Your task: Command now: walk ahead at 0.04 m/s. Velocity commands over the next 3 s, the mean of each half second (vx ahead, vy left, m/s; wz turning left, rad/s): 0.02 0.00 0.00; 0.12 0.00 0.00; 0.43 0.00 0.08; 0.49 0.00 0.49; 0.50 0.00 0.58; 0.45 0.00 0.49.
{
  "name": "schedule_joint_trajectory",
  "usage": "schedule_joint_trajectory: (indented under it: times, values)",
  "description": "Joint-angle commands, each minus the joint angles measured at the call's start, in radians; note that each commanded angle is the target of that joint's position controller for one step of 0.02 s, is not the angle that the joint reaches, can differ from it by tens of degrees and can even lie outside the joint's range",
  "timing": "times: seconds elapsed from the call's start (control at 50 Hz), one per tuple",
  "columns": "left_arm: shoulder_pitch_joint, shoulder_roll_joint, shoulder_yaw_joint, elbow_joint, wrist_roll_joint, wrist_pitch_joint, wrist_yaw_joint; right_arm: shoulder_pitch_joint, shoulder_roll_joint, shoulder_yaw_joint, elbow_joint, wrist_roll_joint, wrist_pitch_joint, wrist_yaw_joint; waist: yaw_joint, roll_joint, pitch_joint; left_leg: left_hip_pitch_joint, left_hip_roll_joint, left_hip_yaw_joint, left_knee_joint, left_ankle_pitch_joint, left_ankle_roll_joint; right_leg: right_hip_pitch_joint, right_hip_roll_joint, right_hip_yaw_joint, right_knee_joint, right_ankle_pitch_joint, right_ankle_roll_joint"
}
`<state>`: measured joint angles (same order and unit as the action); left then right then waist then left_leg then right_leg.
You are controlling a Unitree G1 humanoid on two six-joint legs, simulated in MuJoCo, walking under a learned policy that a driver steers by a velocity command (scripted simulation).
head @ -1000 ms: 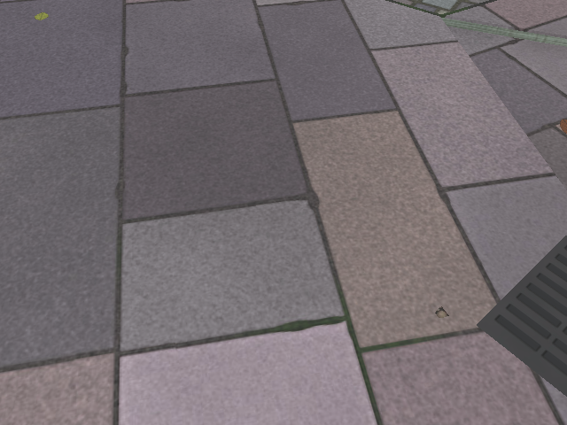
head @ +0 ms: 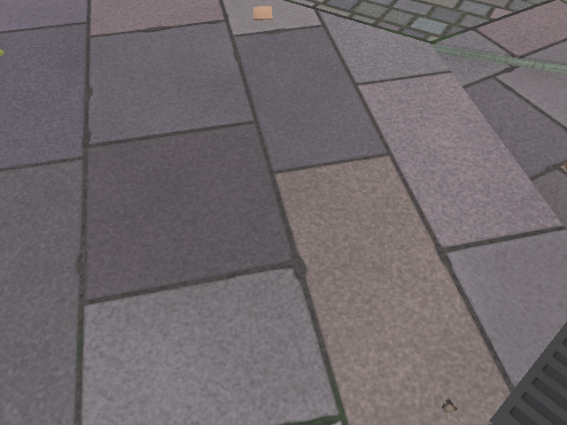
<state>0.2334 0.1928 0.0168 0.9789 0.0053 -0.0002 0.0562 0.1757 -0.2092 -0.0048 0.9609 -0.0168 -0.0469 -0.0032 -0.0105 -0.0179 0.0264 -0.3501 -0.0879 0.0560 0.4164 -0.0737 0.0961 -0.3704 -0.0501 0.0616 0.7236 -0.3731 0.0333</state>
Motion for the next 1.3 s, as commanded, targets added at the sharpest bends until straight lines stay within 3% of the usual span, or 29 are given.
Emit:
schedule_joint_trajectory:
  times: [0.02,0.06,0.08,0.1,0.14,0.18,0.26,0.36,0.44,0.72,0.74,0.78,0.8,0.84,0.88,0.9,0.94,0.98,1.0,1.02,1.04,1.06,1.08,1.1,1.12,1.14,1.16,1.22,1.3]
  values:
    - [0.189,0.060,0.019,0.038,0.015,0.024,-0.003,-0.065,-0.129,-0.026,-0.061,0.023,0.004,-0.020,0.073,0.117,-0.050,-0.184,0.236,-0.254,-0.246,-0.532,0.066,0.264,0.034,-0.068,-0.117,0.111,-0.032]
    - [0.187,0.062,0.015,0.034,0.031,0.021,-0.006,-0.027,-0.101,-0.020,-0.040,0.027,0.008,-0.020,0.066,0.059,0.025,-0.198,0.190,-0.222,-0.196,-0.575,-0.010,0.227,-0.019,-0.011,-0.272,0.076,-0.080]
    - [0.158,0.132,0.032,0.045,0.017,0.013,-0.004,0.019,-0.112,-0.031,-0.036,0.031,0.014,-0.025,0.009,-0.057,0.068,-0.109,0.121,-0.136,-0.150,-0.474,-0.031,0.069,-0.024,0.015,-0.322,-0.104,-0.108]
    - [0.134,0.110,0.030,0.048,0.011,-0.001,-0.006,0.018,-0.107,-0.030,-0.028,0.021,0.015,-0.032,0.007,-0.104,0.075,0.011,0.101,-0.103,-0.079,-0.373,-0.045,-0.044,-0.022,0.031,-0.387,-0.211,-0.112]
    - [0.080,0.086,0.027,0.045,0.010,-0.028,-0.007,0.044,-0.076,-0.027,-0.012,0.010,0.018,-0.038,-0.025,-0.141,0.045,0.143,0.095,-0.083,-0.007,-0.235,-0.042,-0.102,-0.029,0.047,-0.447,-0.208,-0.088]
    - [0.067,0.073,0.028,0.042,0.002,-0.046,-0.009,0.069,-0.074,-0.027,0.011,0.000,0.021,-0.037,-0.030,-0.091,0.029,0.162,0.098,-0.081,0.003,-0.192,-0.035,-0.078,-0.023,0.039,-0.430,-0.149,-0.074]
    - [0.131,0.059,0.027,0.061,-0.003,-0.050,-0.008,0.048,-0.077,-0.026,0.025,0.013,0.017,-0.032,0.005,0.009,0.031,0.092,0.114,-0.102,-0.025,-0.206,-0.016,0.025,0.005,-0.002,-0.363,0.001,-0.074]
    - [0.165,0.059,0.023,0.073,-0.004,-0.050,-0.015,0.059,-0.066,-0.022,0.047,0.018,0.013,-0.026,0.012,0.019,-0.023,0.144,0.114,-0.095,0.021,-0.020,-0.015,0.081,0.011,-0.017,-0.325,0.162,-0.076]
    - [0.171,0.050,0.020,0.078,-0.005,-0.043,-0.018,0.068,-0.067,-0.022,0.063,0.022,0.021,-0.028,0.011,0.022,-0.026,0.164,0.116,-0.096,0.044,0.058,-0.013,0.102,0.018,-0.028,-0.311,0.235,-0.073]
    - [0.161,0.030,0.021,0.094,-0.004,-0.028,-0.014,0.035,-0.065,-0.033,0.094,0.024,0.039,-0.036,0.008,0.010,0.006,0.183,0.117,-0.102,0.043,0.074,-0.019,0.121,0.027,-0.041,-0.325,0.246,-0.067]
    - [0.184,0.022,0.020,0.108,-0.005,-0.027,-0.013,0.051,-0.054,-0.031,0.108,0.024,0.040,-0.035,0.010,0.008,-0.017,0.193,0.103,-0.088,0.043,-0.038,-0.018,0.133,0.036,-0.051,-0.332,0.138,-0.072]
    - [0.184,0.054,0.032,0.104,-0.016,-0.025,-0.009,0.059,-0.074,-0.043,0.115,0.037,0.040,-0.036,0.009,-0.016,0.040,0.115,0.067,-0.063,0.072,-0.437,-0.004,0.085,0.033,-0.028,-0.336,-0.188,-0.118]
    - [0.184,0.064,0.036,0.094,-0.022,-0.031,-0.007,0.045,-0.076,-0.045,0.107,0.039,0.031,-0.035,0.015,-0.019,0.091,0.045,0.072,-0.075,0.077,-0.548,0.005,0.061,0.007,0.013,-0.353,-0.311,-0.145]
    - [0.236,0.092,0.044,0.093,-0.035,-0.059,-0.008,-0.015,-0.053,-0.040,0.077,0.047,-0.005,-0.026,0.047,-0.056,0.151,-0.089,0.082,-0.076,0.150,-0.518,0.008,0.099,-0.090,0.157,-0.423,-0.401,-0.210]
    - [0.258,0.154,0.065,0.097,-0.037,-0.083,-0.015,-0.074,-0.018,-0.032,0.044,0.049,-0.042,-0.007,0.056,-0.158,0.179,-0.224,0.080,-0.014,0.319,-0.329,0.001,0.203,-0.262,0.387,-0.531,-0.368,-0.295]
    - [0.247,0.146,0.064,0.091,-0.031,-0.092,-0.019,-0.087,-0.025,-0.032,0.035,0.048,-0.054,0.001,0.052,-0.141,0.183,-0.251,0.104,-0.034,0.354,-0.330,0.011,0.216,-0.295,0.419,-0.526,-0.270,-0.309]
    - [0.219,0.131,0.060,0.076,-0.031,-0.098,-0.032,-0.063,-0.042,-0.038,0.033,0.056,-0.068,0.012,0.022,-0.113,0.153,-0.221,0.116,-0.027,0.300,-0.377,0.023,0.256,-0.272,0.335,-0.482,-0.072,-0.275]
    - [0.146,0.139,0.059,0.049,-0.039,-0.088,-0.040,0.068,-0.052,-0.052,0.087,0.060,-0.068,0.015,-0.053,-0.094,0.105,0.099,0.067,0.030,0.115,-0.257,0.022,0.106,-0.169,0.170,-0.410,0.030,-0.204]
    - [0.110,0.144,0.058,0.030,-0.035,-0.088,-0.042,0.194,-0.080,-0.072,0.134,0.052,-0.062,0.014,-0.104,-0.071,0.052,0.301,0.050,0.010,0.106,-0.189,0.020,0.004,-0.103,0.090,-0.303,0.196,-0.168]
    - [0.057,0.107,0.046,-0.001,-0.034,-0.094,-0.043,0.363,-0.160,-0.100,0.170,0.047,-0.058,0.009,-0.169,0.110,0.005,0.469,0.212,-0.267,-0.041,-0.285,0.089,-0.150,0.014,-0.058,0.031,0.290,-0.099]
    - [0.068,0.032,0.027,-0.031,-0.033,-0.113,-0.041,0.474,-0.236,-0.112,0.178,0.043,-0.062,0.016,-0.179,0.347,-0.063,0.612,0.442,-0.719,-0.225,-0.312,0.223,-0.363,0.119,-0.084,0.371,-0.063,-0.059]
    - [0.051,0.070,0.037,-0.039,-0.047,-0.126,-0.045,0.382,-0.149,-0.079,0.162,0.025,-0.074,0.017,-0.118,0.208,-0.019,0.557,0.482,-0.765,-0.229,-0.320,0.225,-0.456,0.064,0.032,0.554,-0.125,-0.086]
    - [0.046,0.086,0.040,-0.041,-0.058,-0.132,-0.053,0.287,-0.100,-0.061,0.129,0.026,-0.081,0.018,-0.074,0.129,0.035,0.495,0.452,-0.631,-0.221,-0.270,0.187,-0.488,0.013,0.047,0.596,-0.034,-0.116]
    - [0.046,0.089,0.044,-0.036,-0.053,-0.133,-0.053,0.223,-0.085,-0.051,0.107,0.025,-0.082,0.024,-0.043,0.068,0.042,0.446,0.406,-0.503,-0.232,-0.210,0.149,-0.468,-0.031,0.032,0.563,0.066,-0.129]
    - [0.036,0.100,0.054,-0.037,-0.042,-0.132,-0.051,0.197,-0.079,-0.043,0.096,0.024,-0.080,0.030,-0.025,0.045,0.054,0.408,0.368,-0.409,-0.243,-0.116,0.121,-0.445,-0.059,0.015,0.506,0.133,-0.130]
    - [0.033,0.113,0.064,-0.037,-0.035,-0.125,-0.052,0.201,-0.057,-0.034,0.098,0.020,-0.073,0.031,-0.013,0.055,0.048,0.382,0.324,-0.320,-0.250,-0.023,0.093,-0.403,-0.074,-0.004,0.464,0.171,-0.126]
    - [0.035,0.098,0.064,-0.036,-0.036,-0.117,-0.056,0.228,-0.055,-0.030,0.105,0.017,-0.066,0.028,-0.010,0.077,0.042,0.367,0.302,-0.268,-0.253,0.051,0.083,-0.379,-0.076,-0.023,0.435,0.190,-0.116]
    - [-0.061,0.064,0.057,-0.076,-0.029,-0.096,-0.059,0.283,-0.094,-0.029,0.114,0.013,-0.056,0.008,-0.017,0.072,0.068,0.341,0.294,-0.206,-0.281,0.177,0.095,-0.422,-0.080,-0.058,0.329,0.254,-0.076]
    - [-0.261,0.051,0.037,-0.154,-0.028,-0.099,-0.066,0.293,-0.123,-0.031,0.094,0.010,-0.049,-0.010,-0.053,0.080,0.109,0.276,0.267,-0.142,-0.324,0.170,0.082,-0.368,-0.046,-0.093,0.026,0.407,-0.055]
